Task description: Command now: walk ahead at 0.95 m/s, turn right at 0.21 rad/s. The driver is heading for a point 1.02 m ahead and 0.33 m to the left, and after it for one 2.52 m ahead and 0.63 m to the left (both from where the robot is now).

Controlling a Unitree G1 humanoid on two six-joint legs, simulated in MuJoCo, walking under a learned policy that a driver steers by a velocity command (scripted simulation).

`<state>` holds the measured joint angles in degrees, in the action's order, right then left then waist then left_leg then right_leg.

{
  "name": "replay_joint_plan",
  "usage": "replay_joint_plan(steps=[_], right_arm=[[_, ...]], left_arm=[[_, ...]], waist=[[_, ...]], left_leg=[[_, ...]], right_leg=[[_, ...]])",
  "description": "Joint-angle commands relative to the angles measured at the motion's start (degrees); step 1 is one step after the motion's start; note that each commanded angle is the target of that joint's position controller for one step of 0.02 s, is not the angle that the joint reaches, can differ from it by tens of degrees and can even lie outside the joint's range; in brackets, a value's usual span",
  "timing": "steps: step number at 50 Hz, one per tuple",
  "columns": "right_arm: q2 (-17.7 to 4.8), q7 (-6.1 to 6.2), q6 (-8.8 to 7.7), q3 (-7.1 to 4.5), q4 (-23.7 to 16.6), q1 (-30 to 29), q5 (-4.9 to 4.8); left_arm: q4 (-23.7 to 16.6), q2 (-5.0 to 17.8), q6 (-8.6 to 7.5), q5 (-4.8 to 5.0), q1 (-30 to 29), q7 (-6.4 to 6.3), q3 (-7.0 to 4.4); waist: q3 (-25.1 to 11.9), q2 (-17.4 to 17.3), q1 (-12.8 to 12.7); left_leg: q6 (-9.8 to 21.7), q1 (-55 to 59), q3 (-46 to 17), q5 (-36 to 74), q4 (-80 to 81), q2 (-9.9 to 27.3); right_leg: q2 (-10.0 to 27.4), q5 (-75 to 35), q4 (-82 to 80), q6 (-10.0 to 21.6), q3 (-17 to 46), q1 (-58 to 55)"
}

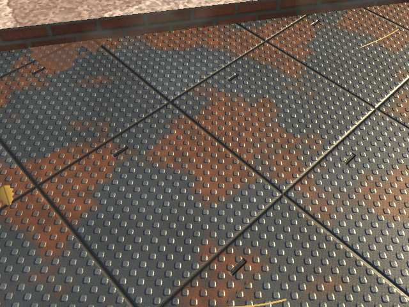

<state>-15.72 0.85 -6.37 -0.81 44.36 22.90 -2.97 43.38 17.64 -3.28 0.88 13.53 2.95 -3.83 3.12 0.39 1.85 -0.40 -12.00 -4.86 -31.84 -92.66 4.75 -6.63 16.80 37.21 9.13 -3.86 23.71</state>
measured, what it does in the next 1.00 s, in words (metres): walks ahead, turning left: left foot, then right foot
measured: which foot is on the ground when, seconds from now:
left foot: up 0.00-0.28, down 0.30-0.80, up 0.82-1.00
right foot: down 0.00-0.28, up 0.30-0.78, down 0.80-1.00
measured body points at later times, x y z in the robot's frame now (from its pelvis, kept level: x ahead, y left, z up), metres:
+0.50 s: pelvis +0.42 +0.07 +0.01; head +0.47 +0.09 +0.45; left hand +0.58 +0.36 -0.06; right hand +0.58 -0.18 -0.10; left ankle +0.51 +0.12 -0.72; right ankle +0.47 -0.11 -0.62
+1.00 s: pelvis +0.62 +0.05 +0.02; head +0.66 +0.07 +0.47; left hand +0.57 +0.35 -0.07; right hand +0.93 -0.05 -0.08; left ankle +0.49 +0.14 -0.63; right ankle +0.75 +0.03 -0.72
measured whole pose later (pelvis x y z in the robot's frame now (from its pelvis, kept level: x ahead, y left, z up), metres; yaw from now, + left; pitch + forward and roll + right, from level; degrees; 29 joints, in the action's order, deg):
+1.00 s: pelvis +0.62 +0.05 +0.02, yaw +41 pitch +0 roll +0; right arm -19.3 2.5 3.7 -3.2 35.5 10.0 -0.5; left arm 39.2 14.6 -0.7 -0.7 8.3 -0.9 -1.7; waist 4.3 -1.4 -1.3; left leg -5.1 -26.4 -10.6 -27.4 -67.3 -6.2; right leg -3.9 6.4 26.0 1.6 5.6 19.4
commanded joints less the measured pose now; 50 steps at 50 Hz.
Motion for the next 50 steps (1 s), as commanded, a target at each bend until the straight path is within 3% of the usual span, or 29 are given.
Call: replay_joint_plan(steps=[1,2,3,4,6,8,11,13,14,15,16,17,18,19,20,21,23,26,28,31,35,39,40,41,42,43,44,46,50], right_arm=[[-8.73,0.56,-1.12,-0.87,-6.14,-2.47,-1.05],[-8.38,-0.02,-0.20,-1.55,-4.75,-0.84,-1.03],[-5.85,-0.49,1.11,-1.35,-4.99,-1.42,-0.47],[-4.05,-0.58,1.87,-0.87,-5.66,-3.39,0.19],[-2.78,-0.44,1.57,-0.51,-6.21,-5.81,1.66],[-1.33,-1.26,0.87,0.15,-6.29,-9.48,1.92],[-1.82,-3.36,-0.54,-0.19,-8.35,-15.08,1.95],[-6.06,-4.48,-0.76,-2.67,-7.01,-6.50,1.98],[-9.94,-4.38,0.07,-4.77,-4.04,6.00,1.51],[-12.70,-3.62,1.60,-6.19,-1.42,17.85,1.36],[-11.63,-2.51,2.81,-5.03,0.45,19.17,1.91],[-13.39,-2.58,1.22,-4.24,-3.87,10.98,6.41],[-13.65,-2.86,1.54,-5.78,-9.32,3.55,5.85],[-12.15,-2.87,1.62,-5.72,-11.01,-0.10,3.94],[-10.67,-3.00,1.57,-5.30,-11.59,-3.65,2.42],[-10.06,-2.78,1.36,-5.07,-12.32,-6.33,2.21],[-9.06,-2.07,1.99,-4.94,-13.20,-9.23,2.58],[-9.73,0.06,3.47,-5.23,-11.38,-7.04,1.70],[-11.11,1.53,5.49,-5.75,-11.21,-6.65,1.22],[-11.10,2.94,7.81,-5.93,-11.87,-6.91,0.63],[-9.83,3.04,8.67,-6.03,-12.93,-7.38,1.59],[-7.96,2.65,8.73,-5.11,-14.88,-11.84,2.09],[-5.52,2.13,8.78,-4.15,-14.52,-9.65,2.27],[-2.38,1.84,8.79,-3.01,-13.75,-5.28,2.93],[-7.68,1.38,8.53,-4.15,-14.93,-1.44,1.97],[-12.92,1.43,8.49,-5.42,-12.77,-1.52,2.53],[-14.90,1.60,9.10,-6.04,-11.41,-5.40,2.65],[-11.63,2.03,10.13,-5.13,-11.34,-7.69,2.68],[-6.29,1.77,9.32,-3.14,-11.45,-9.09,2.38]], left_arm=[[-2.41,6.00,-1.77,-1.37,5.72,-1.15,-1.36],[-2.23,3.85,-2.60,-1.79,3.19,-1.02,-0.65],[-1.28,3.69,-2.55,-1.51,-0.11,-1.27,-0.49],[-1.45,3.18,-3.20,-1.82,-2.82,-1.42,-0.24],[-1.38,2.09,-4.83,-2.65,-3.57,-2.12,0.12],[-1.00,3.00,-5.65,-1.82,-1.04,-2.88,-0.09],[0.71,6.40,-4.26,-1.01,3.88,-4.37,-0.61],[-0.37,9.49,-2.06,-2.18,2.51,-5.87,-1.39],[-1.60,10.04,-1.02,-2.82,-1.02,-6.09,-1.54],[-2.87,9.13,-0.79,-2.11,-6.70,-5.54,-1.25],[-4.36,-0.28,-1.53,-2.41,-6.57,-3.07,0.84],[-7.40,-4.35,-2.64,-0.26,6.21,-1.96,2.60],[-6.52,3.67,-3.34,-0.14,6.80,-1.35,1.93],[-8.20,5.98,-3.31,0.25,-0.96,-1.41,1.16],[-9.21,5.04,-2.79,-0.35,-4.37,-1.94,1.16],[-9.68,4.87,-1.83,-1.15,-5.51,-2.37,1.10],[-9.01,5.63,-0.28,-2.04,-4.89,-3.05,0.52],[-10.00,2.43,0.23,-2.70,-8.09,-4.18,1.36],[-10.27,2.47,0.75,-1.80,-10.00,-4.68,1.32],[-10.84,3.09,0.90,-1.03,-14.23,-4.75,1.05],[-11.25,4.42,-0.57,-1.32,-18.04,-4.23,0.20],[-8.07,5.62,-2.20,-1.14,-11.30,-3.48,-1.04],[-7.83,5.35,-2.16,-1.52,-10.06,-3.43,-0.96],[-9.39,6.58,-1.38,-2.25,-11.12,-3.80,-0.79],[-8.25,8.64,-0.75,-3.53,-6.51,-3.77,-1.25],[-9.07,7.19,-0.45,-2.19,-7.44,-3.72,-1.37],[-9.51,4.53,0.09,-1.56,-7.92,-3.73,-0.56],[-9.34,5.03,1.42,-1.12,-8.25,-3.88,0.04],[-7.52,4.21,2.64,-1.56,-6.63,-4.20,0.59]], waist=[[-7.52,-8.12,-3.87],[-3.62,-7.42,-0.82],[2.06,-2.43,2.20],[5.50,1.84,2.79],[6.42,3.78,1.70],[4.32,0.83,-1.56],[4.46,-1.08,-4.15],[-2.78,3.23,0.52],[-9.31,5.86,6.95],[-12.75,4.78,14.40],[-9.39,-18.04,10.46],[-20.33,-29.20,-0.24],[-27.70,-12.32,1.80],[-18.73,-0.60,1.16],[-11.57,7.37,-1.85],[-8.96,7.77,-3.56],[-5.95,4.84,-4.93],[-7.92,2.07,-3.33],[-11.59,-0.38,-2.55],[-12.46,-5.34,-0.59],[-8.83,-9.29,0.90],[-9.88,-9.87,-1.54],[-11.87,-4.07,-0.88],[-12.91,7.42,1.75],[-13.97,16.61,2.90],[-12.90,10.98,1.78],[-10.50,4.82,-0.40],[-7.71,1.93,-0.72],[-7.15,7.62,-1.46]], left_leg=[[1.04,-36.72,-1.14,7.64,0.17,4.54],[1.48,-33.08,-3.72,13.42,5.15,6.78],[0.09,-27.68,-2.95,14.90,13.32,8.17],[-1.13,-23.33,-2.02,17.28,20.74,7.84],[-2.19,-18.51,1.38,30.28,33.00,5.53],[-0.32,-17.69,4.85,40.93,43.39,3.60],[2.39,-20.81,9.63,48.68,56.85,-2.60],[3.54,-11.25,14.57,45.66,57.00,-9.89],[4.75,2.38,14.48,42.62,52.90,-12.07],[6.37,16.86,10.20,43.97,52.29,-10.20],[9.35,23.54,-0.30,61.28,55.71,-4.05],[22.67,34.30,-34.76,63.21,61.97,9.14],[23.92,34.30,-43.66,42.91,70.32,11.71],[22.13,23.70,-40.84,27.66,73.74,8.90],[19.74,13.03,-38.47,22.83,75.69,7.25],[18.51,5.59,-36.00,28.40,76.23,5.39],[17.13,-3.05,-25.81,44.31,76.14,1.00],[16.07,-4.45,-18.06,62.15,72.24,-2.94],[12.86,-1.93,-17.84,59.95,70.08,-4.53],[7.67,0.63,-19.79,48.08,68.57,-6.57],[7.22,3.73,-26.45,39.62,66.65,-5.83],[6.17,3.66,-27.88,34.65,58.92,-6.11],[4.52,-0.35,-24.34,19.61,51.59,-9.24],[2.01,-9.98,-17.03,-5.63,39.37,-15.35],[-1.13,-18.19,-12.08,-12.58,29.78,-17.10],[-3.86,-19.46,-10.81,-7.33,22.44,-12.77],[-4.80,-19.23,-9.98,-2.38,19.95,-11.81],[-5.22,-18.23,-7.69,2.60,18.47,-11.54],[-5.46,-15.03,-1.80,5.89,28.68,-9.94]], right_leg=[[25.26,-0.67,-21.33,13.90,34.71,-30.29],[24.23,-4.88,-21.93,11.50,29.83,-19.48],[20.27,-9.38,-24.94,8.35,19.45,-6.75],[17.27,-13.32,-27.88,5.75,11.71,1.96],[11.58,-21.87,-28.14,2.95,0.84,5.72],[10.85,-25.83,-28.73,1.19,-2.66,-1.64],[13.28,-45.26,-24.83,-3.32,-3.68,-18.57],[13.52,-67.03,-10.54,-7.15,-5.55,-24.61],[13.75,-73.01,2.50,-7.99,-5.05,-21.46],[12.73,-68.69,19.50,-9.34,-4.45,-12.90],[0.39,7.83,48.01,-12.01,-4.00,0.94],[-5.16,22.55,65.42,-13.34,10.27,16.29],[-2.09,16.07,62.00,-10.14,15.55,14.73],[0.09,12.71,53.55,-8.13,14.92,14.77],[2.10,10.43,48.23,-7.84,13.98,13.67],[3.22,8.89,43.85,-8.29,14.30,10.70],[4.99,8.35,35.79,-10.26,13.92,6.07],[3.52,4.00,23.13,-13.83,11.80,6.01],[1.80,-2.82,15.85,-15.10,11.75,6.12],[0.29,-9.74,7.17,-15.07,12.73,6.28],[0.10,-10.43,-2.23,-13.93,15.20,6.76],[3.40,-18.22,-14.56,-11.28,14.51,-5.31],[8.65,-25.05,-17.46,-8.21,17.53,-14.26],[19.56,-41.72,-15.04,-2.57,28.43,-23.65],[30.57,-45.45,-16.61,8.02,44.65,-25.91],[29.56,-36.99,-16.12,9.03,45.89,-22.95],[24.60,-30.40,-14.97,5.87,36.89,-19.84],[19.06,-20.22,-16.74,1.92,29.55,-14.15],[13.51,-14.15,-19.61,1.19,21.69,-13.50]])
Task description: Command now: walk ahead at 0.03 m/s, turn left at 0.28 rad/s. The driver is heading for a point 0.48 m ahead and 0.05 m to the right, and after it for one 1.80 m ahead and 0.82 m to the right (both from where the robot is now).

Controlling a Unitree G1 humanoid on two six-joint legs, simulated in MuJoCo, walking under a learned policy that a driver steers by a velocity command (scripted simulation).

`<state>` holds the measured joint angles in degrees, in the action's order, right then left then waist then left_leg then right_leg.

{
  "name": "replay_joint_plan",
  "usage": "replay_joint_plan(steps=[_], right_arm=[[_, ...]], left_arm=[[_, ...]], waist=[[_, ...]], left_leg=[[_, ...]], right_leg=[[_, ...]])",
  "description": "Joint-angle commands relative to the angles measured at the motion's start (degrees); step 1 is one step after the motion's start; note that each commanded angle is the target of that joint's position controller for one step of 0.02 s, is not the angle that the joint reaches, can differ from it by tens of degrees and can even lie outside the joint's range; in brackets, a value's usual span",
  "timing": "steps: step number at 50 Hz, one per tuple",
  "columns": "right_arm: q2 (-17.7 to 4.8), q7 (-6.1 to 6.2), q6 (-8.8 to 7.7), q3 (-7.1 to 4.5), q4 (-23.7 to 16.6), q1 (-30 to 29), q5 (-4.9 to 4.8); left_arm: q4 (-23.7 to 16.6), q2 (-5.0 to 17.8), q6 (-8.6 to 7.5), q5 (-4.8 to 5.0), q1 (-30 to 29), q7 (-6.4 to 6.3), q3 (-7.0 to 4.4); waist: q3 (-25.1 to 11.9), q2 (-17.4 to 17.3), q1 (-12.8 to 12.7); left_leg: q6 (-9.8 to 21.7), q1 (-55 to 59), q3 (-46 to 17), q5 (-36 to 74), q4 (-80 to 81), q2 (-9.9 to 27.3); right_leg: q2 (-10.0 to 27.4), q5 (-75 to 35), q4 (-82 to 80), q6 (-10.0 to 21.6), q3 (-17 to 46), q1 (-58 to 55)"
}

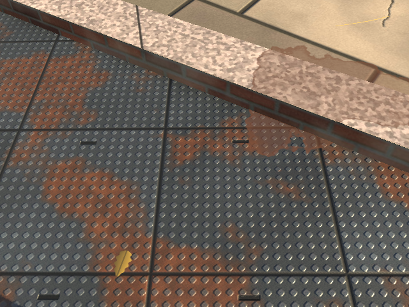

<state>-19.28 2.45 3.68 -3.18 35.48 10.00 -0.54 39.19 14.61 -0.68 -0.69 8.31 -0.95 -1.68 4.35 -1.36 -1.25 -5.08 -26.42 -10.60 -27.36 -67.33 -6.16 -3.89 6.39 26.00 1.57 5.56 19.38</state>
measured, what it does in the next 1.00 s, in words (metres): walks ahead: left foot, then right foot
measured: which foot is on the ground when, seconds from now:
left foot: up 0.00-0.22, down 0.24-0.64, up 0.66-0.88, down 0.90-1.00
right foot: down 0.00-0.24, up 0.26-0.58, down 0.60-1.00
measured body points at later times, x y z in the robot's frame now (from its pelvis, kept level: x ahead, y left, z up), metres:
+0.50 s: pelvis +0.09 +0.01 +0.01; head +0.10 +0.03 +0.46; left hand +0.28 +0.27 -0.09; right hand +0.08 -0.26 -0.10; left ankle -0.02 +0.12 -0.74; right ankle +0.23 -0.15 -0.69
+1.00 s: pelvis +0.22 -0.02 +0.00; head +0.22 +0.00 +0.45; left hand +0.33 +0.23 -0.13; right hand +0.31 -0.27 -0.12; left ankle +0.22 +0.11 -0.74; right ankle +0.26 -0.13 -0.74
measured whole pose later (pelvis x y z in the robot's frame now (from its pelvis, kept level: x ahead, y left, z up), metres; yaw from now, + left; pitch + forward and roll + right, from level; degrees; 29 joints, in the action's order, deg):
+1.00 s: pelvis +0.22 -0.02 +0.00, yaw +2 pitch -1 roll -1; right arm -13.2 2.4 0.4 -1.1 46.1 16.2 1.5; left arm 48.5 12.8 -0.2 -0.8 9.5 0.1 -0.8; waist 1.0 0.8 -0.4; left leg -1.1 -15.0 -1.6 -16.9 -33.0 2.1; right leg -1.3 12.1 28.9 0.5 -1.6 15.6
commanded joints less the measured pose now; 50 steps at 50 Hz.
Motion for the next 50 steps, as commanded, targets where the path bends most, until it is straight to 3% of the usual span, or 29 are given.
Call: replay_joint_plan(steps=[1,7,8,10,11,12,13,14,15,16,18,20,23,27,30,31,32,33,34,35,36,37,40,44,45,46,47,49,50], right_arm=[[-2.61,0.25,-0.90,-0.64,-2.42,3.35,0.02],[-2.34,-0.24,-2.05,-0.14,-0.29,2.24,-0.08],[-1.51,-0.49,-2.22,0.11,1.01,4.95,-0.13],[-1.48,-1.26,-2.97,0.08,3.39,9.15,0.07],[-1.79,-1.39,-3.64,0.14,4.45,11.65,0.43],[-3.66,-1.20,-4.46,-0.21,5.97,16.46,0.56],[-8.89,-1.58,-5.40,-1.68,7.24,19.49,0.89],[-9.69,-1.79,-6.89,-1.95,6.36,15.46,1.86],[-7.04,-1.47,-8.23,-1.18,5.39,11.25,1.73],[-4.69,-1.58,-9.08,-0.54,5.00,10.05,1.08],[-3.10,-1.66,-8.96,0.14,5.75,11.98,0.62],[-1.99,-1.70,-8.36,0.55,6.58,13.28,0.91],[-3.40,-1.52,-6.96,0.24,7.85,15.42,0.93],[-6.26,-1.68,-6.31,-0.57,9.18,17.03,0.19],[-5.73,-1.34,-6.43,-0.52,9.03,14.87,-0.27],[-4.38,-1.27,-6.91,-0.02,8.45,16.10,0.80],[1.06,-1.61,-7.30,1.83,8.77,24.04,1.77],[-0.34,-1.54,-7.11,1.59,10.68,25.77,0.66],[-5.43,-1.43,-6.29,-0.11,10.32,21.19,-0.65],[-4.32,-0.91,-5.43,-0.01,9.41,16.73,-0.87],[-2.71,-0.25,-4.32,0.20,9.11,14.91,-0.22],[-1.75,0.42,-3.28,0.15,9.07,14.90,0.49],[1.44,0.91,-2.85,0.94,10.11,16.70,1.36],[0.96,-0.01,-3.13,0.67,10.40,15.05,1.99],[-0.21,-0.04,-3.11,0.54,9.10,13.04,2.76],[-3.51,0.35,-3.01,0.06,7.22,10.39,2.58],[-4.87,0.38,-3.13,-0.38,7.89,7.05,1.89],[-0.56,0.09,-4.11,0.58,7.88,5.41,2.24],[-0.32,-0.06,-4.66,0.67,8.05,5.41,2.06]], left_arm=[[-3.08,7.15,0.10,0.06,-1.05,-0.33,-1.51],[-1.33,8.94,0.95,0.46,1.93,-0.48,-1.97],[-0.82,8.19,1.05,0.60,3.02,-0.41,-1.66],[-0.21,11.47,1.45,2.17,4.26,-0.34,-2.64],[-0.76,10.51,1.16,2.09,2.83,-0.27,-2.36],[-2.29,7.51,0.46,1.98,-0.51,-0.05,-1.60],[-5.40,3.54,-1.27,2.85,-5.46,0.30,-0.81],[-6.89,7.50,-3.06,3.59,-8.37,0.39,-2.14],[-6.27,8.35,-4.03,3.68,-5.98,0.82,-2.52],[-4.72,8.22,-4.42,2.72,-3.31,1.22,-2.59],[-2.92,7.38,-4.70,1.07,-1.18,1.83,-2.81],[-3.15,4.96,-4.45,0.91,-3.34,2.32,-2.12],[-4.75,2.38,-4.23,1.12,-8.28,3.34,-0.88],[-5.82,5.06,-4.01,1.59,-9.82,4.06,-1.53],[-2.88,8.57,-4.39,0.41,-0.93,3.09,-2.86],[-1.97,12.10,-4.57,-0.27,4.94,2.39,-3.53],[-1.23,15.58,-3.64,-1.34,10.55,1.75,-4.22],[0.20,10.76,-2.56,-0.31,12.99,2.06,-3.10],[0.19,9.06,-1.88,0.55,8.99,2.22,-2.40],[-0.17,7.36,-1.68,0.83,3.65,2.06,-1.77],[-0.30,5.75,-1.68,0.77,-0.61,2.08,-1.09],[-0.21,5.42,-1.71,0.23,-3.68,2.04,-1.01],[0.97,5.81,-1.63,-0.65,-5.94,1.90,-1.37],[2.75,4.38,-0.74,0.32,-5.82,1.27,-0.74],[3.88,2.58,-0.71,0.14,-4.20,1.33,-0.04],[4.35,2.52,-0.61,-0.37,-2.25,1.49,0.08],[4.85,2.37,-0.35,-0.09,0.01,1.33,-0.11],[6.11,4.40,-0.11,-0.07,-0.51,0.64,-0.59],[6.90,4.30,0.00,-0.02,0.01,0.37,-0.61]], waist=[[-8.65,10.18,1.34],[-8.65,12.06,-0.76],[-10.93,10.94,0.13],[-8.23,12.37,2.26],[-5.96,11.56,4.20],[-3.62,4.30,6.78],[-1.33,-12.13,8.29],[5.12,-9.60,7.34],[6.08,-8.09,4.29],[3.86,-7.45,3.22],[1.28,-5.65,3.37],[1.51,-5.81,4.01],[1.80,-6.58,5.99],[0.65,-7.72,5.60],[-5.06,-6.15,0.17],[-11.52,-2.20,-1.77],[-23.61,11.30,-0.95],[-31.47,15.73,-1.94],[-23.41,10.53,-1.78],[-16.14,7.94,-0.39],[-10.93,6.41,1.02],[-8.46,7.51,2.84],[-7.83,9.52,4.42],[-8.28,7.00,5.01],[-5.90,5.15,4.59],[-2.69,0.30,2.20],[-1.15,-7.79,-0.92],[0.79,-6.84,0.24],[0.24,-5.92,0.31]], left_leg=[[-0.83,0.14,4.33,1.27,6.83,2.15],[0.99,9.02,6.82,3.61,27.47,5.44],[1.99,13.63,7.53,4.98,32.72,5.36],[5.36,22.21,12.57,6.81,38.74,2.19],[7.98,26.55,11.64,4.28,41.53,3.24],[11.75,33.00,1.23,-2.44,48.00,11.46],[18.12,32.42,-19.98,-19.86,57.46,24.34],[21.52,26.18,-29.43,-22.73,62.43,28.62],[20.03,26.49,-25.45,-16.25,61.99,27.09],[18.01,28.62,-20.58,-10.64,61.04,24.60],[16.22,30.18,-11.98,2.15,60.66,20.37],[15.37,26.05,-3.96,17.41,60.01,17.03],[14.18,18.61,3.00,29.54,57.24,14.21],[13.49,19.68,0.65,35.05,52.34,17.00],[10.20,21.01,1.71,47.05,41.23,14.53],[7.65,15.61,3.90,40.83,31.91,11.53],[3.29,-1.09,6.10,14.20,13.60,6.38],[1.59,-0.48,2.95,-12.15,3.77,4.21],[1.15,-2.09,2.78,-11.43,-0.66,6.64],[0.97,-4.16,5.01,-8.83,-0.17,8.37],[0.43,-2.92,5.80,-6.36,3.95,9.83],[0.20,1.48,5.78,-3.55,9.03,11.10],[0.43,11.49,8.26,1.58,20.69,9.81],[3.07,21.99,9.83,18.75,36.00,8.42],[4.34,22.25,7.12,20.53,39.66,10.18],[6.36,18.02,3.03,17.72,43.91,13.80],[8.36,7.39,2.80,3.45,45.91,13.33],[6.79,4.39,4.14,-0.68,47.48,11.14],[5.92,6.03,4.86,4.36,46.34,10.57]], right_leg=[[11.30,-2.71,-8.66,9.34,12.68,-10.16],[13.80,1.80,-8.70,10.99,14.52,-9.93],[13.31,14.09,-9.87,10.08,14.27,-8.51],[11.68,34.77,-13.34,7.69,14.75,1.27],[10.30,38.25,-12.66,5.16,13.74,7.49],[7.53,34.79,-1.17,2.10,9.51,18.21],[-0.16,23.62,16.98,-1.28,-4.71,29.00],[3.91,17.98,23.71,-0.60,-0.49,33.93],[5.78,11.59,26.74,-0.11,1.07,35.00],[6.55,8.24,27.76,-0.24,0.50,34.54],[6.73,4.01,27.57,-1.15,-1.78,31.19],[6.16,0.04,24.04,-2.65,-4.80,25.55],[4.72,-5.83,13.60,-3.78,-7.47,14.12],[3.19,-4.86,6.56,-2.10,-6.56,7.15],[2.26,-10.87,-1.08,1.61,-6.64,-6.18],[8.44,-30.05,1.36,4.23,-1.74,-19.05],[23.38,-45.18,6.15,13.89,13.95,-41.72],[28.00,-39.70,0.89,17.88,23.26,-39.33],[24.89,-26.96,-2.65,15.40,18.62,-29.66],[21.78,-17.99,-4.83,13.03,14.21,-22.50],[19.38,-12.37,-7.45,11.79,10.32,-14.22],[17.25,-7.38,-9.73,10.41,7.53,-6.88],[14.54,-6.57,-11.23,10.94,2.79,1.08],[12.64,12.17,-9.40,7.77,1.70,4.83],[10.71,19.30,-8.53,4.44,1.23,6.69],[7.54,22.74,-5.76,1.29,-0.76,6.21],[4.45,16.70,-3.58,-0.58,-4.71,-1.56],[4.38,10.52,-0.86,-0.99,-4.89,-4.86],[4.90,8.39,-0.75,-0.50,-4.35,-4.91]])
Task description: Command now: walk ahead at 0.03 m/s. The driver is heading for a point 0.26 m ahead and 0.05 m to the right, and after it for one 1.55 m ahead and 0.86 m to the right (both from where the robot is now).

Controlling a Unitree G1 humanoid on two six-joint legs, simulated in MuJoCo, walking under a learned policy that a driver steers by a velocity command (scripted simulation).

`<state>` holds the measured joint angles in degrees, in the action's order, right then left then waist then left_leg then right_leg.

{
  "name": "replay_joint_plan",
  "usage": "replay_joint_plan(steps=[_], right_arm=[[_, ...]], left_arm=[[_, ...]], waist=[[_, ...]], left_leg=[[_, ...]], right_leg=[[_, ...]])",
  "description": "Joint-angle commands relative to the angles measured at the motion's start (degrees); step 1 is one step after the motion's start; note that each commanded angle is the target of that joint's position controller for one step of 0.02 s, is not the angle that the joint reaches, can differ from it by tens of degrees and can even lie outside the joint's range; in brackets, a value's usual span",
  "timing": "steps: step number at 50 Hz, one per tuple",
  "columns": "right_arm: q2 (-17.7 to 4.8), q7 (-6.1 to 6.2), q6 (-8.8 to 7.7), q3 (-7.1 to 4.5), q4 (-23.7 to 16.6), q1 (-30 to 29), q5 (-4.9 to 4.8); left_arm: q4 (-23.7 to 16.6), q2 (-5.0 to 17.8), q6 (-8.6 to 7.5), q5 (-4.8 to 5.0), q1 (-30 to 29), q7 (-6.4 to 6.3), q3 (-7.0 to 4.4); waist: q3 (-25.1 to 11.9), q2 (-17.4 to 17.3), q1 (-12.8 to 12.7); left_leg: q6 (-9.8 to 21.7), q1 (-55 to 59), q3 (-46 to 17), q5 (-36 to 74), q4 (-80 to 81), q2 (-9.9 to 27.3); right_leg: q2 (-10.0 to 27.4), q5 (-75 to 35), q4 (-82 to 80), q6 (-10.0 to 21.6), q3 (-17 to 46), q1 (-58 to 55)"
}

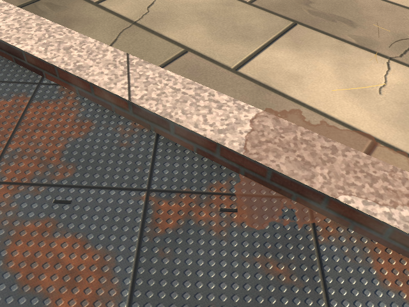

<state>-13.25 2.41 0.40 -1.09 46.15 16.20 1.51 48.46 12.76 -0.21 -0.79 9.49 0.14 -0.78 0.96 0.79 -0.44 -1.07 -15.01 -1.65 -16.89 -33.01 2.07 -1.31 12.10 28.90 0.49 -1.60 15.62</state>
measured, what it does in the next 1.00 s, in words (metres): steps on the spot, turning right: left foot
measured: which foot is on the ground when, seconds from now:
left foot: down 0.00-0.42, up 0.44-0.98, down 1.00-1.00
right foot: down 0.00-1.00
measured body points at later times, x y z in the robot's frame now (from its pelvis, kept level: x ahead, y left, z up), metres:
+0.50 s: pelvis +0.03 -0.04 -0.01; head +0.07 -0.08 +0.43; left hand +0.23 +0.21 -0.11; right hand +0.11 -0.35 -0.13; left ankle +0.00 +0.13 -0.67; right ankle +0.04 -0.12 -0.73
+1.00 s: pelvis +0.09 -0.04 +0.00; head +0.12 -0.06 +0.45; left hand +0.41 +0.08 -0.08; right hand +0.04 -0.37 -0.08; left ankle +0.20 +0.03 -0.74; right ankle +0.04 -0.12 -0.73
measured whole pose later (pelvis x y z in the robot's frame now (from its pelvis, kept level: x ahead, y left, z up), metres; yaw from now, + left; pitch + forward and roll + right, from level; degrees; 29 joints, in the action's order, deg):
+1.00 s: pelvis +0.09 -0.04 +0.00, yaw -41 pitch +2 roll +1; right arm -18.0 0.3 -3.1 -5.1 40.8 6.7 0.0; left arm 34.2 19.4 3.7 1.4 9.1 -2.4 -4.9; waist 1.8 1.0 -0.4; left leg -2.1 -17.5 -8.0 -9.4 -26.7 -4.2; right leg -12.8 14.3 31.6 2.6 22.7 15.5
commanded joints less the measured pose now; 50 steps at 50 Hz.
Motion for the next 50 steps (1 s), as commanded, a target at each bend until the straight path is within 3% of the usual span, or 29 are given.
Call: replay_joint_plan(steps=[1,5,7,9,11,12,13,14,16,18,20,21,22,23,24,25,26,27,31,35,40,43,47,49,50], right_arm=[[-6.12,-0.16,-1.91,-1.40,-2.28,-0.28,-0.35],[-6.49,-0.15,-2.37,-1.58,-1.10,1.41,-0.94],[-9.51,0.73,-1.79,-2.85,-1.98,0.38,-1.20],[-10.45,1.88,-0.87,-3.73,-2.10,2.15,-1.27],[-11.09,2.88,0.11,-4.49,-2.21,3.72,-1.07],[-11.33,3.26,0.48,-4.78,-2.75,2.85,-0.92],[-10.89,3.50,0.53,-4.73,-4.01,-0.43,-0.77],[-10.52,3.45,0.38,-4.67,-5.17,-2.50,-0.64],[-12.07,3.05,-0.23,-5.41,-6.34,-7.41,-1.20],[-13.10,2.55,-0.44,-5.94,-6.31,-9.67,-1.67],[-11.99,1.95,-0.21,-5.84,-5.79,-9.94,-2.33],[-10.09,1.40,-0.23,-5.44,-4.89,-7.00,-2.29],[-7.30,0.90,-0.24,-4.44,-6.65,-7.67,-0.43],[-5.22,0.93,-0.75,-3.52,-10.81,-11.72,0.01],[-7.95,0.91,-1.11,-4.05,-10.24,-12.12,-0.94],[-8.80,1.08,-1.52,-4.32,-10.28,-12.88,-1.57],[-9.59,1.62,-1.67,-4.76,-9.12,-12.55,-0.98],[-10.69,2.03,-1.66,-5.20,-8.99,-12.48,-0.38],[-8.08,0.89,-2.11,-4.78,-9.10,-11.93,-0.87],[-7.68,0.66,-2.05,-4.65,-9.89,-13.94,-1.25],[-8.22,-0.06,-2.86,-4.88,-10.53,-15.65,-1.48],[-8.83,-0.75,-3.85,-5.08,-10.85,-16.21,-1.70],[-10.18,-2.06,-4.58,-5.47,-9.66,-12.45,-1.73],[-10.01,-2.33,-4.63,-5.64,-9.07,-10.58,-1.61],[-11.55,-2.12,-4.29,-5.71,-9.90,-11.34,-0.86]], left_arm=[[-1.72,6.35,-0.48,-0.04,-0.55,-0.81,-1.54],[0.44,5.81,-0.93,0.53,-0.43,-0.71,-1.43],[-0.56,8.72,-0.62,1.61,-2.84,-0.79,-2.31],[-1.75,9.22,-0.08,2.33,-3.97,-0.91,-2.91],[-3.01,7.82,0.59,2.29,-3.72,-0.84,-3.08],[-3.58,7.04,0.95,2.08,-3.36,-0.59,-3.16],[-4.11,6.20,1.43,2.00,-2.81,-0.21,-3.25],[-5.06,6.34,1.86,2.10,-3.86,0.24,-3.43],[-5.75,6.02,2.79,2.34,-3.18,0.81,-3.46],[-5.66,7.02,3.38,2.30,-1.09,1.37,-4.00],[-5.21,7.94,3.82,2.55,2.80,1.89,-5.09],[-4.85,10.06,3.82,2.40,5.82,1.50,-6.39],[-6.31,17.56,3.31,2.05,7.68,0.40,-8.45],[-7.94,22.13,1.55,-0.84,8.67,0.86,-8.45],[-8.93,19.33,-0.17,-0.88,7.34,1.40,-7.70],[-9.55,17.43,-1.12,0.22,4.52,1.01,-7.24],[-10.09,15.76,-1.11,1.73,1.34,0.38,-6.86],[-10.77,14.31,-0.59,2.74,-1.10,-0.31,-6.37],[-12.39,14.55,0.93,2.32,0.89,-2.25,-6.53],[-13.87,15.25,1.98,2.46,1.45,-3.17,-6.90],[-15.75,15.65,2.70,2.32,0.82,-3.42,-7.23],[-16.77,15.89,3.07,2.24,0.69,-3.18,-7.37],[-17.82,14.62,3.41,1.99,-0.51,-2.79,-6.51],[-17.83,13.51,3.46,2.55,-1.02,-2.66,-5.72],[-17.19,11.27,3.35,2.01,2.64,-2.33,-4.88]], waist=[[2.36,-6.55,-0.17],[-2.33,-2.62,0.90],[-2.01,-2.02,1.79],[-2.59,-2.55,2.75],[-3.42,-6.03,3.12],[-3.59,-8.80,2.89],[-3.79,-12.76,2.16],[-2.51,-11.22,2.22],[-2.07,-7.49,0.45],[-3.28,-8.64,-0.22],[-4.53,-7.28,-1.91],[-5.54,-2.05,-2.65],[-3.53,13.25,-3.17],[-10.09,18.41,-2.91],[-11.39,8.33,-3.62],[-7.80,5.28,-2.15],[-5.98,1.26,-0.68],[-5.53,1.89,0.26],[-7.70,2.66,0.52],[-5.96,4.71,0.02],[-4.72,7.32,-0.77],[-5.37,8.33,-1.48],[-7.90,9.32,-1.21],[-7.13,6.93,0.29],[-8.62,-0.48,-1.32]], left_leg=[[1.48,-2.74,-3.59,-0.95,10.35,2.11],[1.67,3.60,-2.07,12.67,6.29,1.44],[2.07,6.57,-0.43,15.06,3.98,1.05],[3.57,8.47,-0.61,19.64,3.02,2.93],[7.25,10.99,-4.96,26.20,4.92,9.49],[10.01,11.50,-7.93,29.84,6.50,14.31],[13.28,11.15,-11.54,33.15,8.28,19.87],[15.03,10.43,-12.54,34.42,9.82,22.81],[12.19,7.33,-6.62,31.95,9.58,20.50],[9.18,5.26,0.21,30.43,7.37,17.40],[6.00,2.54,6.28,25.66,0.46,14.77],[3.05,-1.61,9.73,20.16,-9.48,11.42],[-2.83,-17.87,11.65,-8.56,-27.34,3.86],[-4.11,-27.30,0.40,-25.50,-40.78,-4.75],[-2.86,-28.47,-5.44,-23.20,-43.97,-2.86],[-1.59,-29.10,-6.02,-17.88,-42.69,-2.08],[-1.41,-28.80,-6.44,-12.50,-39.18,-0.69],[-1.51,-26.97,-6.80,-8.79,-35.18,-0.16],[-3.02,-22.61,-6.57,-2.21,-27.96,-3.78],[-4.27,-22.61,-7.76,-0.03,-19.82,-5.77],[-4.27,-18.79,-8.84,1.20,-12.57,-7.03],[-3.70,-15.26,-9.09,0.57,-7.80,-7.65],[-2.26,-6.09,-7.27,1.63,0.95,-6.08],[-0.64,2.55,-6.13,12.33,11.93,-4.32],[2.56,8.76,-13.07,18.36,13.85,3.27]], right_leg=[[2.38,0.23,-3.59,0.83,2.93,-0.77],[2.94,-8.76,-2.60,1.01,3.08,-2.07],[2.31,-13.04,0.17,2.05,3.90,2.36],[1.66,-14.88,3.95,2.78,4.74,6.44],[0.62,-11.07,10.43,1.53,3.65,11.54],[0.37,-2.61,14.65,0.72,2.42,14.02],[0.91,15.69,21.43,0.20,1.38,16.38],[3.42,22.21,26.09,-0.23,1.97,18.95],[5.99,17.37,23.40,-0.74,1.77,15.55],[4.25,10.25,18.20,-0.94,-1.92,8.92],[0.76,2.10,9.12,0.41,-5.57,0.53],[-0.93,-2.85,2.79,2.79,-2.43,-6.60],[10.05,-26.66,-5.03,9.76,19.20,-14.68],[21.96,-31.18,-9.85,22.25,43.03,-16.76],[22.29,-24.74,-10.68,22.56,40.34,-17.81],[19.15,-20.64,-9.96,19.46,35.24,-15.41],[15.97,-17.28,-9.46,15.83,31.05,-13.49],[13.89,-16.68,-9.34,13.57,28.17,-11.64],[9.79,-19.79,-9.01,11.98,25.77,-11.21],[8.32,-11.94,-9.24,11.00,29.28,-9.87],[6.26,-6.52,-8.46,9.98,33.74,-7.14],[5.84,-11.24,-6.49,10.00,36.56,-7.84],[5.84,-22.14,-2.44,9.53,37.51,-9.06],[3.20,-15.95,-0.19,7.54,36.31,-5.80],[-0.42,1.62,6.13,4.98,32.34,-2.04]])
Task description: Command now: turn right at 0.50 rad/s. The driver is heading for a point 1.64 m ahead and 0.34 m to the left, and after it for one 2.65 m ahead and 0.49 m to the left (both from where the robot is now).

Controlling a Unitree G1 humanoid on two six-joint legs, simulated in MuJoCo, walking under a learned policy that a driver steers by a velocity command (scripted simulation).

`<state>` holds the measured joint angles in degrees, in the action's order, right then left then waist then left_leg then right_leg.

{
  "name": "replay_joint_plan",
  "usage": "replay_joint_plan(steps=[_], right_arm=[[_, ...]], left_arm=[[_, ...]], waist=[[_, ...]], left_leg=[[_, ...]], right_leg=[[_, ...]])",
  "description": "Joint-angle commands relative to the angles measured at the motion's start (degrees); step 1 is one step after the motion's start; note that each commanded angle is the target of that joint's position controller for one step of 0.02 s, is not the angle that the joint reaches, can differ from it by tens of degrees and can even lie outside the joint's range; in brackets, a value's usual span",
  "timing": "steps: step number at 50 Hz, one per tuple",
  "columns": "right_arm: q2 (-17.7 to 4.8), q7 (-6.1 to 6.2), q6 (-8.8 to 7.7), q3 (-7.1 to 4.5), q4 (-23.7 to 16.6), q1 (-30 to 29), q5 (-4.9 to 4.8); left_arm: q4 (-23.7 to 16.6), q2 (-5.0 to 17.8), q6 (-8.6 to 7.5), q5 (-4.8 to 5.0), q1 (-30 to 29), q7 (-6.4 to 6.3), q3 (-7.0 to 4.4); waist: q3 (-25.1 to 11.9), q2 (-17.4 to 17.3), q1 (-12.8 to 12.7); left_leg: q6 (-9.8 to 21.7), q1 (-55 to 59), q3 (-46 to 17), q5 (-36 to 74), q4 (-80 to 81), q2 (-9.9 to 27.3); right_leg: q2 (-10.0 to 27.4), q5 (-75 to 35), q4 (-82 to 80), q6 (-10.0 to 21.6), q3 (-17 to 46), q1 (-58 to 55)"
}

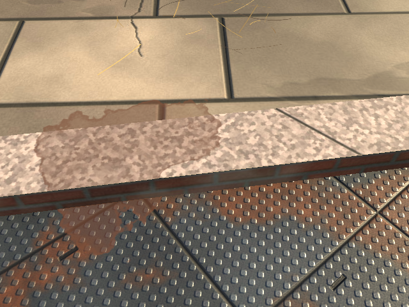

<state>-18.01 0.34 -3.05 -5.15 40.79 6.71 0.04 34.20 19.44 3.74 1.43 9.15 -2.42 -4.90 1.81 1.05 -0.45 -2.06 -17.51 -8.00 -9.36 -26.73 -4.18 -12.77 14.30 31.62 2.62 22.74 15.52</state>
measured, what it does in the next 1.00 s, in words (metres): steps on the spot, turning left: right foot, then left foot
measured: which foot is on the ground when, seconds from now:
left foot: down 0.00-0.38, up 0.40-0.78, down 0.80-1.00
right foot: down 0.00-0.00, up 0.02-0.34, down 0.36-0.80, up 0.82-1.00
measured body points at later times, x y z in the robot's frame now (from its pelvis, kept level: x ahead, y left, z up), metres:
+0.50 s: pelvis +0.01 -0.01 +0.01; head +0.04 -0.02 +0.45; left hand +0.11 +0.28 -0.09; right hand +0.16 -0.29 -0.10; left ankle -0.01 +0.12 -0.67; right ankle -0.02 -0.12 -0.73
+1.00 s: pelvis +0.01 +0.05 +0.01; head +0.04 +0.09 +0.45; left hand -0.01 +0.37 -0.12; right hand +0.29 -0.11 -0.07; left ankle -0.01 +0.14 -0.73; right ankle +0.05 -0.10 -0.66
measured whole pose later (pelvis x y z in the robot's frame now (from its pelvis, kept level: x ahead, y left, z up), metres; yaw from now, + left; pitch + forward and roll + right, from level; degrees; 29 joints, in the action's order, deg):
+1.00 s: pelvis +0.01 +0.05 +0.01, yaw +25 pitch +1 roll -1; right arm -16.2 0.2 0.6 -2.1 34.1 7.6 0.6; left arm 42.7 19.7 1.7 0.3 9.9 -1.5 -4.3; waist 4.4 2.1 -0.8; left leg 3.4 -16.6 1.2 -11.7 -26.9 -1.1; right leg 2.9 23.0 61.0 -4.8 0.0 27.9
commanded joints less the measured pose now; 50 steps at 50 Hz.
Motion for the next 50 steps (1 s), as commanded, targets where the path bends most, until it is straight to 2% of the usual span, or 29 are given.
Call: replay_joint_plan(steps=[1,2,3,5,8,10,11,13,14,17,18,19,20,21,22,24,27,32,36,38,39,40,41,42,43,44,45,47,50], right_arm=[[-9.34,0.43,-0.02,-1.54,-6.49,-4.19,1.61],[-10.34,0.23,0.15,-2.01,-5.14,-0.16,2.58],[-8.34,0.26,0.09,-1.51,-5.40,-0.63,1.30],[-4.99,0.63,0.68,-0.06,-5.90,-1.88,0.12],[-4.34,0.91,1.49,0.88,-5.00,-0.86,0.36],[-2.20,0.51,1.70,1.96,-4.33,-0.57,0.44],[-4.17,0.37,2.14,1.32,-4.40,-0.03,-0.03],[-9.81,0.30,3.01,-0.55,-4.30,3.56,-0.47],[-10.56,0.30,3.17,-0.86,-4.59,3.93,-0.79],[-9.87,0.73,3.54,-1.11,-5.64,1.28,-2.70],[-8.74,1.13,3.66,-0.97,-5.78,1.30,-3.08],[-6.30,1.26,3.53,-0.36,-6.29,1.51,-2.68],[-3.25,1.18,3.16,0.26,-8.51,0.80,-2.49],[-7.50,1.24,2.92,-1.10,-6.99,3.62,-1.74],[-9.32,0.94,3.20,-2.14,-5.61,5.63,-1.83],[-7.12,0.94,4.85,-2.02,-4.11,7.73,-1.59],[-4.39,-0.09,5.49,-0.76,-6.90,3.60,-2.04],[-3.28,-2.07,5.45,0.42,-11.52,-0.61,-1.65],[-4.63,-2.58,6.36,-0.23,-12.82,0.32,-1.49],[-5.07,-2.36,6.96,-0.88,-12.88,2.67,-1.26],[-6.54,-1.86,6.91,-1.75,-11.71,6.89,-0.84],[-11.72,-0.72,6.66,-3.39,-10.89,11.86,-0.66],[-18.32,0.32,5.88,-3.88,-12.96,10.94,0.56],[-12.92,-0.36,4.46,-2.25,-13.03,11.89,1.09],[-11.54,-0.66,3.52,-1.50,-12.02,9.46,1.02],[-9.92,-0.59,3.08,-1.17,-11.30,6.06,0.06],[-8.53,-0.31,3.17,-0.63,-11.40,2.95,-0.56],[-7.92,0.01,3.04,0.18,-11.53,-0.30,0.09],[-1.36,0.27,2.05,2.53,-9.72,-2.77,1.31]], left_arm=[[-1.94,3.24,-1.03,-1.16,8.17,0.52,-0.17],[-3.40,8.21,-1.62,-0.59,5.38,0.45,-1.81],[-2.23,11.45,-1.76,-0.88,4.76,0.26,-2.73],[0.08,8.91,-0.61,-0.79,3.85,-0.03,-2.28],[-0.24,4.28,-0.65,-0.42,2.85,0.39,-0.65],[-0.39,0.24,-1.12,-1.58,1.61,0.44,0.93],[-0.72,-0.33,-1.43,-1.76,0.07,0.49,1.14],[-0.56,2.19,-2.11,-0.81,-1.13,0.28,0.23],[-0.03,3.02,-2.44,-0.36,-0.49,0.22,-0.13],[2.38,3.11,-3.54,-0.16,4.89,0.38,-0.62],[3.21,4.58,-3.88,-0.27,6.87,0.48,-1.17],[3.52,7.24,-3.90,-1.17,9.69,0.23,-1.88],[4.23,11.90,-3.42,-2.64,7.83,0.50,-2.99],[2.02,7.59,-3.75,-4.16,3.86,0.60,-1.93],[0.95,4.26,-3.97,-4.02,0.53,0.31,-0.74],[0.39,2.46,-4.32,-2.04,-3.38,-0.23,-0.19],[1.19,3.32,-3.70,-2.10,-0.92,-0.93,-0.40],[1.72,7.27,-2.64,-2.21,0.78,-0.41,-1.70],[2.16,9.22,-3.60,-0.37,-0.42,1.39,-2.66],[2.90,9.21,-4.34,1.06,-0.97,2.26,-2.69],[3.66,8.08,-4.69,1.61,-0.65,2.52,-2.32],[4.00,5.97,-5.27,0.38,2.09,2.70,-1.56],[0.73,0.99,-5.55,-3.48,1.93,2.61,0.63],[2.32,4.92,-4.97,-2.72,-1.71,2.38,-0.45],[1.83,5.93,-4.26,-0.66,-2.74,2.06,-0.69],[2.54,5.43,-3.77,-0.48,-2.42,1.40,-0.59],[3.13,5.95,-3.32,-1.18,-2.20,0.72,-0.78],[4.72,5.95,-2.55,-1.52,1.20,0.60,-0.92],[7.36,1.76,-2.01,-1.00,5.54,0.91,0.72]], waist=[[-8.06,-13.12,-4.51],[-5.78,-16.78,-2.25],[-4.81,-10.47,-2.03],[-3.89,-6.03,-1.10],[-2.71,-8.34,-0.21],[-3.82,-10.47,-0.18],[-3.12,-12.41,0.86],[-2.98,-13.61,2.91],[-3.46,-13.14,2.79],[-4.88,-11.66,-0.93],[-6.53,-10.48,-1.61],[-9.09,-5.29,-2.08],[-5.00,13.64,-0.04],[-5.01,11.88,-0.39],[-4.54,7.99,1.19],[-2.94,6.30,2.25],[-1.41,7.13,-0.40],[-2.28,6.30,-2.78],[-2.66,6.71,-1.68],[-3.84,6.15,0.72],[-5.80,3.86,3.25],[-9.87,-4.65,4.67],[-13.91,-21.05,2.37],[-19.36,-10.93,6.87],[-15.24,-9.42,5.52],[-10.49,-7.24,3.60],[-7.88,-6.30,2.41],[-7.41,-7.20,-0.15],[-8.56,-7.46,-1.42]], left_leg=[[9.64,14.13,-16.32,27.47,6.63,19.48],[18.32,10.39,-26.88,25.62,8.76,26.25],[18.70,8.59,-24.17,18.42,8.04,25.20],[14.04,7.10,-14.54,9.03,7.47,17.89],[13.43,6.70,-8.28,8.16,8.60,13.67],[12.46,7.55,-7.53,5.14,8.72,11.19],[12.53,7.41,-8.43,5.54,8.48,10.52],[14.07,10.00,-13.78,8.13,7.28,12.17],[14.50,11.24,-16.59,9.51,7.11,12.94],[12.57,10.31,-20.16,12.26,5.31,12.00],[10.07,5.63,-18.98,9.64,3.79,10.42],[6.88,-2.68,-14.95,1.52,-2.86,7.63],[2.86,-14.96,-1.82,-15.37,-12.10,-1.08],[0.15,-16.31,0.07,-26.62,-25.64,0.52],[-0.81,-16.38,0.57,-24.85,-33.63,2.18],[-3.07,-19.38,1.81,-17.77,-39.93,3.85],[-5.32,-22.25,6.07,-11.93,-38.32,6.28],[-4.37,-18.51,9.35,-10.36,-26.17,9.19],[-1.11,-9.40,12.87,-10.26,-16.96,7.68],[1.58,-2.90,13.50,-8.19,-8.29,5.41],[3.68,5.59,13.27,-0.87,-0.62,3.42],[6.97,20.24,5.09,21.88,1.92,7.80],[19.89,29.56,-19.67,45.08,0.95,27.10],[24.96,25.12,-19.63,45.73,2.18,29.57],[23.05,20.30,-13.42,36.52,3.56,26.91],[18.97,16.57,-9.09,26.33,4.74,22.24],[16.42,13.40,-7.00,21.47,5.60,19.95],[15.86,7.17,-3.14,23.39,7.01,17.47],[14.24,6.07,3.91,17.35,8.35,15.22]], right_leg=[[2.25,22.23,14.85,-0.78,-1.40,4.93],[1.47,27.12,26.67,-3.94,-6.58,12.57],[5.19,22.03,33.45,-5.81,-7.35,13.55],[5.78,15.27,37.77,-7.62,-8.67,13.04],[6.58,11.63,34.24,-8.59,-12.90,11.87],[10.69,11.72,19.63,-9.14,-16.64,6.84],[10.84,13.26,13.32,-9.28,-18.68,4.58],[8.85,13.86,7.13,-9.05,-19.65,4.16],[8.32,11.93,4.18,-8.55,-18.90,3.83],[7.95,1.66,-11.02,-5.53,-18.20,-3.04],[10.49,-3.81,-14.08,-4.16,-17.37,-10.36],[18.58,-8.07,-13.16,-0.98,-12.36,-19.20],[28.80,-18.20,-14.04,6.68,-0.94,-17.30],[34.91,-27.63,-13.84,11.73,1.29,-14.97],[33.58,-31.06,-13.14,11.23,-3.31,-13.51],[28.15,-31.34,-11.46,7.91,-12.10,-14.23],[26.55,-33.81,-12.03,8.86,-18.39,-15.11],[30.07,-31.49,-12.57,10.02,-22.16,-16.78],[30.78,-33.14,-9.53,7.89,-26.40,-12.97],[30.46,-34.00,-4.07,5.89,-27.44,-12.06],[27.96,-33.53,3.17,3.28,-30.23,-8.79],[23.64,-21.29,14.99,-1.59,-33.07,2.13],[14.81,24.97,33.63,-6.95,-32.42,20.78],[14.61,28.57,42.09,-7.44,-21.10,19.71],[16.00,24.17,42.83,-6.78,-20.31,20.41],[17.23,19.67,38.98,-6.13,-20.29,20.57],[17.65,15.25,36.00,-6.26,-20.19,19.79],[15.98,9.40,35.63,-7.08,-21.49,13.10],[17.53,4.40,22.32,-8.10,-21.16,5.47]])
Velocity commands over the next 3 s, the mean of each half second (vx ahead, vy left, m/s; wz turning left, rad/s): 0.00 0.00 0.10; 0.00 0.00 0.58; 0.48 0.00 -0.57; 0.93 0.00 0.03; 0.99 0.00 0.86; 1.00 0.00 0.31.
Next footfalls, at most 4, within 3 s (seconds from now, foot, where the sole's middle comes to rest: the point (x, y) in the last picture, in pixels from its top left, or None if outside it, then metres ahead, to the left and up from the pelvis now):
0.36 right None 0.02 -0.12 -0.77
0.80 left None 0.03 0.16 -0.77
1.52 right None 0.29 -0.12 -0.77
1.98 left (228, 235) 0.72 -0.05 -0.77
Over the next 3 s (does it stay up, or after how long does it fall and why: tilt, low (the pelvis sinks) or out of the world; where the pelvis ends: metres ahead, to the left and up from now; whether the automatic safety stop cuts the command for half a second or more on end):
stays up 1.25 0.20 0.12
